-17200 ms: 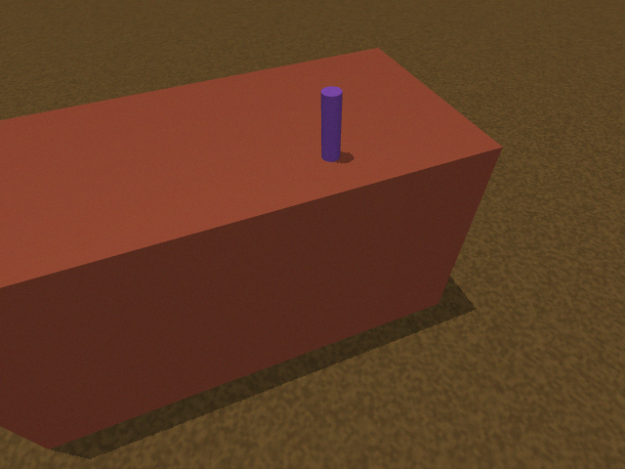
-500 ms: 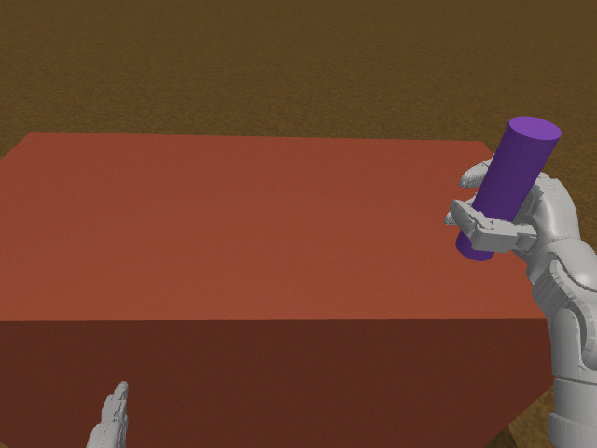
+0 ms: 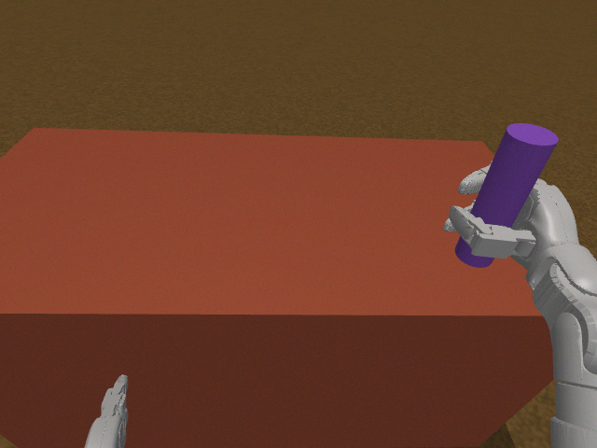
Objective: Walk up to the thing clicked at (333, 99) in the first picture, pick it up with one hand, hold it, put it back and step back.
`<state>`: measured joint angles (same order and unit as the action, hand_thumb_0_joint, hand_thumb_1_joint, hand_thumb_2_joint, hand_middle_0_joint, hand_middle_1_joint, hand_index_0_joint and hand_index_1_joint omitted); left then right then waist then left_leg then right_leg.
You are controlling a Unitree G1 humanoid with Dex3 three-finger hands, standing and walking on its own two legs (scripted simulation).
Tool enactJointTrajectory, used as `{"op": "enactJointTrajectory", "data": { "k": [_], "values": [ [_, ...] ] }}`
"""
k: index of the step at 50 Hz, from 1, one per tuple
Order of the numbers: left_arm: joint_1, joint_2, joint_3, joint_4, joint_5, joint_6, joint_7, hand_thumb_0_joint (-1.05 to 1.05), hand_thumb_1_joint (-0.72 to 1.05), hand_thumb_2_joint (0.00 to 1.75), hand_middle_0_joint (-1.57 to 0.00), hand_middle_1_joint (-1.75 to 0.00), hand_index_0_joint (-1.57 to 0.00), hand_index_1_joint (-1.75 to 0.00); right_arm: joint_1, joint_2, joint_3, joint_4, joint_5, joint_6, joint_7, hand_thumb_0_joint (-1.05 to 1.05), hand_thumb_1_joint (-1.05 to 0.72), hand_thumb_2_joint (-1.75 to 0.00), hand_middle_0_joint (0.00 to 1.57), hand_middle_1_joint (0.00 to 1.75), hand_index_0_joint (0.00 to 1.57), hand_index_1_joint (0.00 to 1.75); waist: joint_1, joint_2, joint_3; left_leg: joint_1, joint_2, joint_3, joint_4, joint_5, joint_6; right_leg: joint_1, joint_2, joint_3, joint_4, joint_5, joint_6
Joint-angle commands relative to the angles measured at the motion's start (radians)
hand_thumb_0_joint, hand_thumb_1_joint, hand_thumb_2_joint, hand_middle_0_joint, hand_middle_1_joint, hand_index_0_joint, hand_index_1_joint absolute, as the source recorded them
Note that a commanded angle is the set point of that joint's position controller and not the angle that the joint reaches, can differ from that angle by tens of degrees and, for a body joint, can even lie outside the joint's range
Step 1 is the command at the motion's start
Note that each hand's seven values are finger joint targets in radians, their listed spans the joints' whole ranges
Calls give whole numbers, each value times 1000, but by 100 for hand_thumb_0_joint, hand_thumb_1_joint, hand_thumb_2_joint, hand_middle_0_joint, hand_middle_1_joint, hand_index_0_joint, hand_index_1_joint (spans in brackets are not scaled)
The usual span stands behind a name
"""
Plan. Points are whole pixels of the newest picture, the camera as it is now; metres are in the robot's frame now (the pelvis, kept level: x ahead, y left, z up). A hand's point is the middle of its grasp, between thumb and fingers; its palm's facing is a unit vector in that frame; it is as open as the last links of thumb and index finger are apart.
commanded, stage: hold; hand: right
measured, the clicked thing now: (498, 202) +0.33 -0.19 +0.24
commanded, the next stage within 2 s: crouch in 1.56 s
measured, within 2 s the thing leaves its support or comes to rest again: neither
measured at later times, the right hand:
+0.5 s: hand (493, 214) +0.32 -0.18 +0.22, palm faces +0.08 +1.00 -0.02, open 5.8 cm
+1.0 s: hand (479, 217) +0.33 -0.17 +0.21, palm faces +0.05 +1.00 -0.03, open 5.8 cm
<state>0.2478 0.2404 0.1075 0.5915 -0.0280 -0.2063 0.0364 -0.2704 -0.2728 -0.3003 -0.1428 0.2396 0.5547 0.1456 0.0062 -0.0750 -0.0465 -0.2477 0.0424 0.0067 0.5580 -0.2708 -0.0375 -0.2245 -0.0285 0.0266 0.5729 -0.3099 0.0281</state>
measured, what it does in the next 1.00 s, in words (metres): stands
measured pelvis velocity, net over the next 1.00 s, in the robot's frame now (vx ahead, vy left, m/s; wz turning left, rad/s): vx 0.00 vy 0.00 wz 0.00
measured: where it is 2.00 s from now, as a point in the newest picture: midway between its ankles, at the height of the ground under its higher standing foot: outside the picture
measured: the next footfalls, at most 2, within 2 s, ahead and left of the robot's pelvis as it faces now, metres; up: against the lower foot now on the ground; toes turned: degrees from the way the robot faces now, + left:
none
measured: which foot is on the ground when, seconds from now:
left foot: down 0.00-1.00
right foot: down 0.00-1.00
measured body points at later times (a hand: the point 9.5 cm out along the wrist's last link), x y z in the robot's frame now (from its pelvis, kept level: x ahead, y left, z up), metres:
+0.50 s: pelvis +0.00 +0.00 +0.00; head -0.03 +0.02 +0.45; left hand +0.17 +0.26 -0.07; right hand +0.31 -0.24 +0.22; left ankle +0.02 +0.14 -0.73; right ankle +0.00 -0.14 -0.73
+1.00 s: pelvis +0.00 +0.00 +0.00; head -0.03 +0.03 +0.45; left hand +0.16 +0.26 -0.08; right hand +0.32 -0.23 +0.22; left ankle +0.02 +0.14 -0.73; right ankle +0.00 -0.14 -0.73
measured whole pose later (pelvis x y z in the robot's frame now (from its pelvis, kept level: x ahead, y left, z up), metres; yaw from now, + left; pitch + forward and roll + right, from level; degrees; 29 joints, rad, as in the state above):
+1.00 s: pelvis +0.00 +0.00 +0.00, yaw +0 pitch -3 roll +0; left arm 0.26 0.24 0.09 0.63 -0.03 -0.21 0.04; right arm -0.28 -0.26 -0.29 -0.15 0.22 0.54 0.12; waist 0.00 -0.07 -0.04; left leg -0.24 0.04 0.01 0.55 -0.27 -0.04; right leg -0.22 -0.03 0.03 0.57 -0.31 0.03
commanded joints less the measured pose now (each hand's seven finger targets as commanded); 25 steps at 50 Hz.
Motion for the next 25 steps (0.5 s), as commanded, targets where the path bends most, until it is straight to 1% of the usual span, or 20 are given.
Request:
{"op": "enactJointTrajectory", "data": {
  "k": [1,2,3,4,5,6,7,8,10,11,12,13,14,16,17,19,20,23,24,25],
  "values": [
    [-77,113,47,-164,-6,-62,7,0,-56,6,-5,-5,-5,-6,-387,-228,-120,-266,22,-100,-23,0,-68,-131,142,143,142,143,-13,62,-185,31,-40,60,-92,136,16,53,35,-31,-86,148,-33],
    [-67,108,41,-158,-6,-61,4,0,-56,6,-5,-5,-5,-5,-381,-219,-117,-268,26,-105,-22,0,-68,-131,143,143,143,143,-11,67,-176,28,-38,56,-93,142,16,49,37,-33,-85,152,-34],
    [-85,86,23,-140,-6,-59,2,0,-56,6,-5,-5,-5,-5,-366,-216,-112,-263,25,-104,-18,0,-68,-131,143,144,143,144,-24,59,-181,34,-37,55,-93,145,16,48,37,-32,-82,158,-34],
    [-94,97,33,-172,-9,-66,2,0,-56,6,-5,-5,-5,-5,-393,-198,-90,-286,26,-106,-13,0,-67,-131,143,144,143,144,-7,53,-196,30,-37,52,-89,170,16,63,36,-34,-78,179,-34],
    [-124,91,18,-170,-6,-65,2,0,-56,6,-5,-5,-4,-6,-381,-190,-76,-289,19,-102,-12,0,-67,-132,143,144,143,144,-20,38,-201,38,-37,53,-88,178,17,56,37,-31,-79,192,-32],
    [-132,96,18,-170,-8,-65,0,0,-56,6,-5,-5,-4,-6,-377,-169,-51,-270,18,-95,-6,0,-67,-131,142,144,143,144,-6,50,-168,19,-37,51,-94,146,16,43,37,-33,-83,157,-34],
    [-146,92,11,-147,-10,-65,2,0,-56,6,-5,-5,-5,-5,-342,-150,-35,-231,16,-84,-2,0,-66,-131,142,143,142,143,-11,55,-130,5,-41,54,-100,119,16,32,34,-30,-95,133,-33],
    [-170,103,18,-156,-9,-70,2,0,-56,5,-5,-5,-5,-5,-372,-141,-15,-244,11,-84,1,0,-66,-131,141,143,141,143,-1,24,-136,0,-41,52,-103,99,19,37,33,-27,-104,110,-31],
    [-179,145,50,-141,-4,-76,11,0,-56,5,-5,-5,-5,-6,-406,-164,-37,-225,12,-82,1,0,-65,-130,140,142,141,142,7,60,-149,1,-44,57,-105,94,17,45,30,-20,-103,108,-34],
    [-186,136,34,-150,-4,-80,11,0,-56,6,-5,-5,-5,-6,-408,-168,-29,-244,9,-83,3,0,-64,-130,139,141,140,141,-1,48,-161,12,-42,57,-101,102,18,45,32,-20,-101,116,-31],
    [-180,167,65,-178,-1,-81,15,0,-56,6,-5,-5,-5,-6,-425,-207,-67,-246,6,-85,-2,0,-64,-129,138,140,139,140,5,62,-210,32,-39,57,-96,135,16,63,33,-20,-92,146,-32],
    [-160,167,67,-157,-1,-80,18,0,-56,6,-5,-5,-5,-6,-412,-217,-77,-234,6,-85,-5,0,-63,-128,138,140,139,140,1,65,-196,28,-40,60,-93,143,14,65,32,-21,-88,154,-32],
    [-131,164,65,-169,-2,-79,18,0,-56,6,-5,-5,-5,-6,-402,-220,-88,-230,7,-88,-9,0,-64,-129,139,141,140,141,5,80,-205,32,-42,63,-90,153,15,74,30,-21,-89,165,-31],
    [-105,105,26,-174,-4,-79,12,0,-56,5,-5,-5,-5,-6,-437,-206,-87,-268,16,-108,-15,0,-65,-130,141,142,141,142,-1,78,-218,45,-43,66,-86,174,14,77,33,-25,-83,187,-30],
    [-74,139,67,-143,-1,-73,16,0,-56,6,-5,-5,-5,-6,-406,-269,-155,-241,15,-111,-27,0,-65,-131,142,143,142,143,-16,86,-212,48,-41,64,-85,176,13,64,35,-25,-78,189,-31],
    [-73,100,38,-158,-2,-73,7,0,-56,6,-5,-5,-5,-6,-404,-235,-121,-290,19,-118,-30,0,-68,-132,144,145,144,145,-15,59,-200,41,-39,60,-85,168,13,57,39,-33,-79,176,-30],
    [-56,103,44,-130,-1,-68,6,0,-56,6,-5,-5,-5,-5,-376,-246,-138,-258,17,-117,-32,0,-68,-133,144,145,144,145,-17,59,-190,39,-41,59,-84,171,15,49,36,-31,-79,182,-30],
    [-77,106,47,-143,-3,-65,1,0,-56,6,-5,-5,-5,-6,-399,-188,-68,-283,11,-106,-25,0,-68,-133,144,146,144,146,-1,16,-184,21,-41,57,-77,206,22,67,31,-29,-76,226,-25],
    [-109,97,27,-152,-6,-66,-1,0,-57,6,-5,-5,-4,-6,-386,-156,-45,-259,16,-96,-21,0,-67,-133,143,145,143,145,-4,29,-159,21,-42,58,-82,199,21,57,30,-27,-80,223,-24],
    [-141,108,32,-175,-6,-73,-1,0,-56,6,-5,-5,-5,-6,-411,-139,-17,-283,10,-90,-15,0,-66,-133,143,145,143,145,1,20,-179,19,-44,59,-81,196,22,71,25,-22,-83,225,-23]
  ]
}}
